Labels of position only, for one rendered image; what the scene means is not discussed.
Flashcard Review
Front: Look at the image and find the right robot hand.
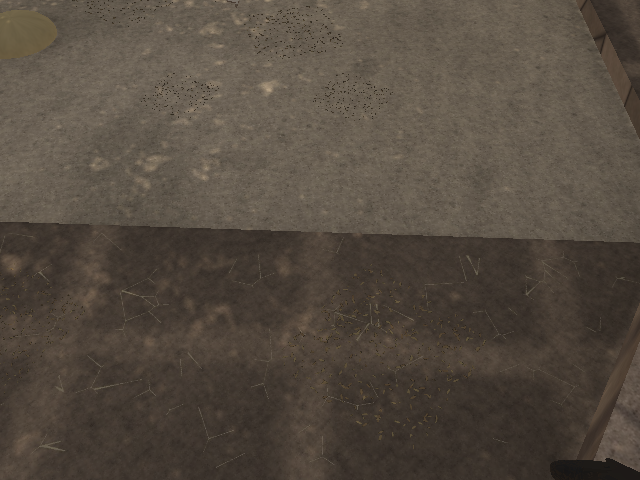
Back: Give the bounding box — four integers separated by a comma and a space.
550, 458, 640, 480

